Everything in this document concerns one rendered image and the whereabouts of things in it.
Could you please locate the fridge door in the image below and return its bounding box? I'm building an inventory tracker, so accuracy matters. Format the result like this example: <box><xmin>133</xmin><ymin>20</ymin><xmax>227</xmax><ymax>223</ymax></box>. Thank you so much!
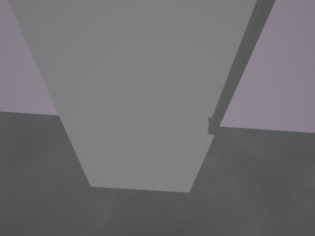
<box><xmin>8</xmin><ymin>0</ymin><xmax>257</xmax><ymax>193</ymax></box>

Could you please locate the handle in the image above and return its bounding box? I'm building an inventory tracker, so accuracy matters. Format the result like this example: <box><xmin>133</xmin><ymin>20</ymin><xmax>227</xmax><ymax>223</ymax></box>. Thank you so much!
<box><xmin>208</xmin><ymin>0</ymin><xmax>276</xmax><ymax>135</ymax></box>

